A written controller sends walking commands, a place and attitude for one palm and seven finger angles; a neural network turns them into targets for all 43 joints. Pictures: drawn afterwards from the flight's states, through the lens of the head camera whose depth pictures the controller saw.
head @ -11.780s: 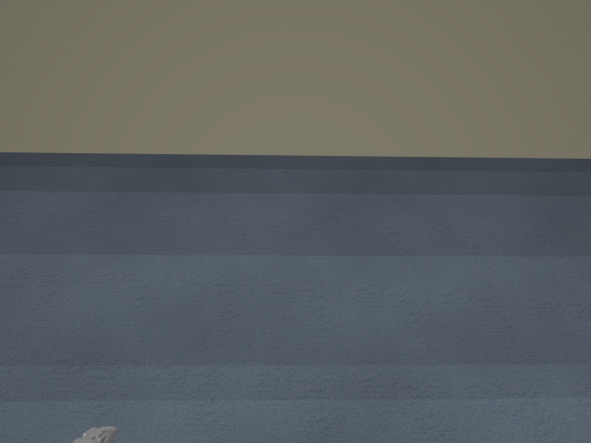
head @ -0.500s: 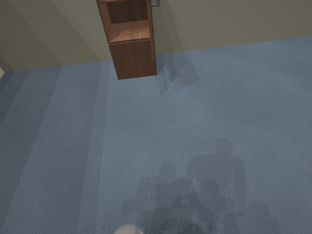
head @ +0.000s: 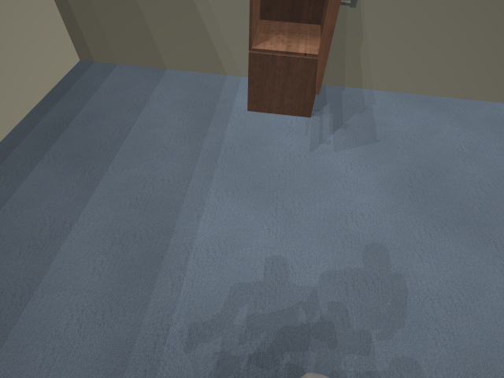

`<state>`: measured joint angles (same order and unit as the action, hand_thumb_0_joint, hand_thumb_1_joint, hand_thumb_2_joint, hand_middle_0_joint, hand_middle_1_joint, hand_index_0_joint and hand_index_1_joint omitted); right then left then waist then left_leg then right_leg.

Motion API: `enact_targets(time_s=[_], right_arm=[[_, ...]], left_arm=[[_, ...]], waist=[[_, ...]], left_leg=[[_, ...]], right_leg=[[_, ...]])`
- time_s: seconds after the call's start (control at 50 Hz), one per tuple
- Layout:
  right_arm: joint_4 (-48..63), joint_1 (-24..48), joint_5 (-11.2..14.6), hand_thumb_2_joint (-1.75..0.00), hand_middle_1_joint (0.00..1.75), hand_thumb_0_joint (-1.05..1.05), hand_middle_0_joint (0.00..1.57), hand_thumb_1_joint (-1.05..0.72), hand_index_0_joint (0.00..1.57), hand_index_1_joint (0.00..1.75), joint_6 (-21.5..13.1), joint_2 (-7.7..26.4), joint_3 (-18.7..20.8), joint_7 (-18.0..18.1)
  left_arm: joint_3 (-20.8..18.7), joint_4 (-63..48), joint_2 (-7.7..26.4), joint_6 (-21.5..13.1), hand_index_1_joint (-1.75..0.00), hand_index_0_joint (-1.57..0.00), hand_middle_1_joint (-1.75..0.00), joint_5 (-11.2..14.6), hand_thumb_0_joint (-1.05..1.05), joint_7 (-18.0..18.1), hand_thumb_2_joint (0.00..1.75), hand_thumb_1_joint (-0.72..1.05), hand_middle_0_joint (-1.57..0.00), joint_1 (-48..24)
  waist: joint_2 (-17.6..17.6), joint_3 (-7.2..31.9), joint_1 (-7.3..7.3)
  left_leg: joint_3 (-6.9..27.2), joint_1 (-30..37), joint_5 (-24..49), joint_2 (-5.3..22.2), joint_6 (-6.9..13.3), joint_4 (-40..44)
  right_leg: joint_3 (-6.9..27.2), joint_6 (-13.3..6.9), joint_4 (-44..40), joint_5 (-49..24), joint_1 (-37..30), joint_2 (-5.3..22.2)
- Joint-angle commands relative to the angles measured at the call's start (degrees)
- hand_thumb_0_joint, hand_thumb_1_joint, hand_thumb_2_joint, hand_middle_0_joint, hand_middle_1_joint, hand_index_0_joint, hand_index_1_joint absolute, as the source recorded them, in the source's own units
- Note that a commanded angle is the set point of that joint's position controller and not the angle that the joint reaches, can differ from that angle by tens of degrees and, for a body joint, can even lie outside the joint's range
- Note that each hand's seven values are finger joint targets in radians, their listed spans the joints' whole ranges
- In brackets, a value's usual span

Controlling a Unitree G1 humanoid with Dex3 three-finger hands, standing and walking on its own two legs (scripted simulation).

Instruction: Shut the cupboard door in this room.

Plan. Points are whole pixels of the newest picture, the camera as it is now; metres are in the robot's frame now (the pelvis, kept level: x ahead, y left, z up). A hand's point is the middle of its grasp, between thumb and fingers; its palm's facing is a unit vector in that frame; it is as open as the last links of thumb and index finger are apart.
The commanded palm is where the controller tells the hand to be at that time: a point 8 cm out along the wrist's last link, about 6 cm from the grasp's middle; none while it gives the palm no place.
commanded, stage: turn or walk to find it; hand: left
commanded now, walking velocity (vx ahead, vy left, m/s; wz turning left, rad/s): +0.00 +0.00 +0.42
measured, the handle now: out of the picture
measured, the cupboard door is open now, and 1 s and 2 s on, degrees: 88 88 88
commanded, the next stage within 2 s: stand and wait in 0.84 s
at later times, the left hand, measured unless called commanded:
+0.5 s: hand out of the picture -0.01 +0.16 -0.16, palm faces +0.26 -0.93 -0.26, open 7.4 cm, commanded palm none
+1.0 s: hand out of the picture -0.04 +0.20 -0.16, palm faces +0.42 -0.87 -0.27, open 7.4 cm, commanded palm none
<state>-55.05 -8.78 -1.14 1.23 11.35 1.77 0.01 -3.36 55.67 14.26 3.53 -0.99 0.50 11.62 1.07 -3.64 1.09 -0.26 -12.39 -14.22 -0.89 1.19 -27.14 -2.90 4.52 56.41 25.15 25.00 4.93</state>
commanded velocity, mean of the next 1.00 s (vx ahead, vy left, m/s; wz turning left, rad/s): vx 0.00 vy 0.00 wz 0.34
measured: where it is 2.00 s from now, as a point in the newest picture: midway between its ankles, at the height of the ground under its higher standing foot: outside the picture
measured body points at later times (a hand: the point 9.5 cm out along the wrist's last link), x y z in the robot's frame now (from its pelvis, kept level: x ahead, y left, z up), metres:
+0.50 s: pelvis -0.02 -0.04 +0.00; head +0.02 -0.05 +0.45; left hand -0.02 +0.21 -0.14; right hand +0.08 -0.28 -0.16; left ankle -0.08 +0.11 -0.68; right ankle +0.00 -0.13 -0.74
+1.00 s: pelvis -0.04 -0.02 +0.00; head -0.02 -0.02 +0.45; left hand -0.07 +0.25 -0.14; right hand +0.13 -0.21 -0.15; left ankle -0.08 +0.09 -0.74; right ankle +0.02 -0.13 -0.71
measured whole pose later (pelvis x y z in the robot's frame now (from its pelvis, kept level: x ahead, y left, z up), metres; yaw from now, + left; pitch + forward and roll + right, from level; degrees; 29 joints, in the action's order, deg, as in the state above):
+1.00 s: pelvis -0.04 -0.02 +0.00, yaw +24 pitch -1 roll +1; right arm -55.8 -9.9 -1.3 1.3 10.9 2.1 0.1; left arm -2.5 54.8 13.0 2.7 -0.9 0.8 10.0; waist 0.1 -2.9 0.0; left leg 0.2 -12.5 -13.6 -1.2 0.6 -27.0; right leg -2.8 4.1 45.2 24.2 20.6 3.9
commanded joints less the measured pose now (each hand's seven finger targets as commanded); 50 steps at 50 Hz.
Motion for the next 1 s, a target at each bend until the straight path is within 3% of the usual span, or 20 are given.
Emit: enact_targets(time_s=[0.0, 0.06, 0.1, 0.12, 0.14, 0.16, 0.22, 0.26, 0.44, 0.5, 0.56, 0.58, 0.6, 0.62, 0.64, 0.66, 0.7, 0.74, 0.9, 0.98], right_arm=[[3.19, -2.45, -0.27, -0.90, 0.30, 0.00, 0.20, -0.90, 0.20, 0.30, -0.25, 12.08, 3.75, 0.66], [4.00, -1.23, -0.38, -0.90, 0.30, 0.00, 0.20, -0.90, 0.20, 0.30, 0.06, 12.12, 4.03, 0.51], [4.40, -0.16, 0.19, -0.90, 0.30, 0.00, 0.20, -0.90, 0.20, 0.30, 0.15, 11.29, 4.16, 0.32], [4.85, -0.92, 0.67, -0.90, 0.30, 0.00, 0.20, -0.90, 0.20, 0.30, 0.01, 8.55, 3.83, 0.04], [6.72, -0.76, 0.67, -0.90, 0.30, 0.00, 0.20, -0.90, 0.20, 0.30, -0.02, 4.97, 3.13, -0.25], [6.07, -0.34, -0.06, -0.90, 0.30, 0.00, 0.20, -0.90, 0.20, 0.30, 1.02, 8.10, 3.92, 0.08], [3.27, -2.17, -0.15, -0.90, 0.30, 0.00, 0.20, -0.90, 0.20, 0.30, 1.98, 7.60, 4.22, -0.86], [2.16, -4.30, -0.22, -0.90, 0.30, 0.00, 0.20, -0.90, 0.20, 0.30, 2.23, 6.83, 3.98, -1.16], [3.10, 1.85, 0.37, -0.90, 0.30, 0.00, 0.20, -0.90, 0.20, 0.30, 1.42, 5.29, 2.40, -0.95], [3.16, 1.66, 0.77, -0.90, 0.30, 0.00, 0.20, -0.90, 0.20, 0.30, 0.93, 5.07, 2.03, -0.78], [2.22, -2.36, 0.57, -0.90, 0.30, 0.00, 0.20, -0.90, 0.20, 0.30, 0.18, 5.96, 2.08, -0.60], [1.77, -4.57, 0.43, -0.90, 0.30, 0.00, 0.20, -0.90, 0.20, 0.30, -0.37, 8.17, 2.55, -0.66], [2.12, -5.85, 0.00, -0.90, 0.30, 0.00, 0.20, -0.90, 0.20, 0.30, -0.72, 13.44, 3.72, -0.54], [1.71, -8.50, 0.06, -0.90, 0.30, 0.00, 0.20, -0.90, 0.20, 0.30, -0.30, 16.51, 4.31, -0.25], [0.55, -9.13, -0.06, -0.90, 0.30, 0.00, 0.20, -0.90, 0.20, 0.30, -0.53, 15.55, 4.35, 0.58], [0.87, -6.88, -0.06, -0.90, 0.30, 0.00, 0.20, -0.90, 0.20, 0.30, -0.40, 14.17, 3.89, 1.00], [2.41, -1.90, 0.06, -0.90, 0.30, 0.00, 0.20, -0.90, 0.20, 0.30, -0.71, 11.62, 2.92, 1.09], [2.77, -1.59, 0.19, -0.90, 0.30, 0.00, 0.20, -0.90, 0.20, 0.30, -1.07, 11.27, 2.87, 1.00], [2.37, -3.29, -0.18, -0.90, 0.30, 0.00, 0.20, -0.90, 0.20, 0.30, -0.64, 10.52, 3.50, 0.80], [1.65, -1.35, -0.09, -0.90, 0.30, 0.00, 0.20, -0.90, 0.20, 0.30, -0.57, 9.66, 3.05, 0.86]], left_arm=[[-0.44, -5.64, 3.21, -1.72, -0.30, -0.20, -0.30, 0.43, 0.00, 0.34, 0.90, 0.90, -0.20, -2.60], [-0.35, -5.60, 2.95, -2.26, -0.30, -0.20, -0.30, 0.66, 0.00, 0.49, 0.90, 0.90, -0.20, 0.02], [-0.67, -4.42, 4.19, -3.14, -0.30, -0.20, -0.30, 0.57, 0.00, 0.69, 0.90, 0.90, -0.20, 4.66], [-1.20, -4.17, 7.29, -3.87, -0.30, -0.20, -0.30, -0.05, 0.00, 1.06, 0.90, 0.90, -0.20, 6.80], [-2.16, -4.57, 12.21, -4.11, -0.30, -0.20, -0.30, -0.71, 0.00, 1.39, 0.90, 0.90, -0.20, 6.66], [-2.36, -5.42, 11.71, -4.27, -0.30, -0.20, -0.30, 0.06, 0.00, 1.41, 0.90, 0.90, -0.20, 6.08], [-1.24, -7.53, 7.28, -3.97, -0.30, -0.20, -0.30, 0.00, 0.00, 1.45, 0.90, 0.90, -0.20, -2.54], [-0.90, -7.79, 6.06, -4.33, -0.30, -0.20, -0.30, -0.03, 0.00, 1.40, 0.90, 0.90, -0.20, -2.89], [-1.75, -3.70, 9.04, -4.01, -0.30, -0.20, -0.30, -0.66, 0.00, 1.35, 0.90, 0.90, -0.20, 5.22], [-2.06, -2.73, 10.04, -3.65, -0.30, -0.20, -0.30, -0.72, 0.00, 1.20, 0.90, 0.90, -0.20, 5.36], [-2.23, -2.51, 9.85, -3.24, -0.30, -0.20, -0.30, -0.24, 0.00, 1.11, 0.90, 0.90, -0.20, 3.74], [-2.12, -2.79, 8.66, -2.88, -0.30, -0.20, -0.30, 0.27, 0.00, 0.96, 0.90, 0.90, -0.20, 3.33], [-1.59, -4.17, 5.56, -2.45, -0.30, -0.20, -0.30, 0.60, 0.00, 0.58, 0.90, 0.90, -0.20, 3.87], [-0.50, -6.41, 3.42, -2.16, -0.30, -0.20, -0.30, 0.19, 0.00, 0.50, 0.90, 0.90, -0.20, 1.03], [-0.50, -6.43, 3.80, -1.37, -0.30, -0.20, -0.30, -0.05, 0.00, 1.01, 0.90, 0.90, -0.20, -2.49], [-0.85, -5.78, 4.22, -1.27, -0.30, -0.20, -0.30, 0.13, 0.00, 0.85, 0.90, 0.90, -0.20, -3.43], [-1.13, -3.92, 4.60, -1.54, -0.30, -0.20, -0.30, 0.21, 0.00, 0.14, 0.90, 0.90, -0.20, -1.37], [-1.02, -3.17, 4.42, -1.64, -0.30, -0.20, -0.30, 0.18, 0.00, 0.04, 0.90, 0.90, -0.20, 0.03], [0.09, -4.65, 2.35, -1.83, -0.30, -0.20, -0.30, 0.28, 0.00, 0.42, 0.90, 0.90, -0.20, -1.99], [0.56, -2.23, 1.69, -2.77, -0.30, -0.20, -0.30, 0.39, 0.00, 0.63, 0.90, 0.90, -0.20, 3.43]], waist=[[-9.69, 3.80, -2.72], [-10.66, 5.07, -1.50], [-7.19, 6.66, 0.77], [1.26, 7.83, 1.49], [16.13, 5.44, 1.59], [16.59, 5.20, 2.26], [5.39, 0.29, -2.02], [7.29, 0.80, -2.44], [9.08, 4.03, 2.05], [10.69, 5.34, 2.16], [8.95, 6.88, -0.62], [2.74, 7.83, -2.21], [-13.01, 8.08, -2.80], [-17.80, 6.81, -4.38], [-17.90, 6.17, -5.36], [-16.42, 4.47, -4.27], [-10.75, 3.43, -1.72], [-8.96, 4.57, -1.33], [-9.51, 4.76, -2.62], [-9.24, 5.03, -0.10]], left_leg=[[14.81, 4.14, 22.59, 14.34, 8.67, 7.24], [16.62, 1.29, 23.98, 12.80, 7.81, 4.53], [15.22, -3.76, 18.49, 9.65, 4.59, -0.41], [10.63, -11.09, 7.50, 5.05, 1.13, -7.74], [2.43, -21.00, -14.96, -2.95, -2.60, -19.55], [6.03, -19.00, -19.16, -0.58, -2.42, -29.70], [5.17, -18.73, -9.54, 1.73, -2.99, -42.37], [3.47, -18.56, -5.95, 2.12, -4.10, -43.24], [-2.01, -14.46, -12.02, 3.24, -5.19, -23.05], [-3.97, -10.25, -12.21, 2.65, -4.35, -15.61], [-5.32, -1.51, -1.99, 2.62, -3.31, -1.41], [-2.41, 5.82, 5.81, 5.08, -2.19, 4.91], [13.90, 13.05, 18.59, 16.84, 2.65, 7.67], [19.86, 11.30, 29.47, 24.49, 8.92, 8.96], [19.55, 8.87, 29.27, 23.10, 9.09, 9.28], [17.15, 7.66, 28.22, 20.66, 8.70, 8.66], [11.55, 5.80, 27.06, 16.51, 7.45, 8.25], [9.32, 6.76, 28.47, 14.55, 6.93, 8.14], [11.94, 5.80, 23.98, 14.54, 8.39, 7.51], [12.01, 0.13, 19.63, 12.49, 6.37, 4.77]], right_leg=[[0.45, -0.01, -7.40, 1.19, 0.15, -0.82], [-0.49, -0.55, -18.01, -1.88, -6.61, -2.70], [-0.69, -0.81, -31.88, -12.98, -17.03, -2.24], [6.69, -2.74, -37.72, -15.52, -24.46, 5.72], [20.61, -9.14, -39.90, -21.95, -25.95, 19.43], [22.03, -12.63, -41.99, -20.47, -17.80, 22.35], [10.43, -11.55, -40.90, -15.75, -11.24, 15.23], [5.04, -10.28, -40.47, -17.49, -12.13, 13.03], [1.07, -12.69, -35.63, -33.95, -21.43, 16.04], [0.04, -12.56, -33.20, -36.69, -21.68, 16.60], [-3.62, -8.75, -27.28, -33.67, -18.36, 14.97], [-6.04, -5.92, -21.31, -27.25, -12.54, 13.00], [-8.71, -1.79, -10.52, -6.91, 0.87, 5.66], [-5.89, -0.65, -1.81, 12.10, 6.07, 2.39], [-0.95, -0.61, 3.31, 10.53, 6.91, 2.47], [0.74, -0.76, 6.22, 7.02, 8.12, 2.47], [0.87, -0.37, 8.11, 0.27, 6.83, 2.22], [0.95, 0.13, 7.34, -1.93, 5.86, 1.74], [0.07, -0.01, -7.65, 0.30, -0.03, -0.58], [-1.33, -1.04, -23.57, -7.53, -11.41, -2.31]])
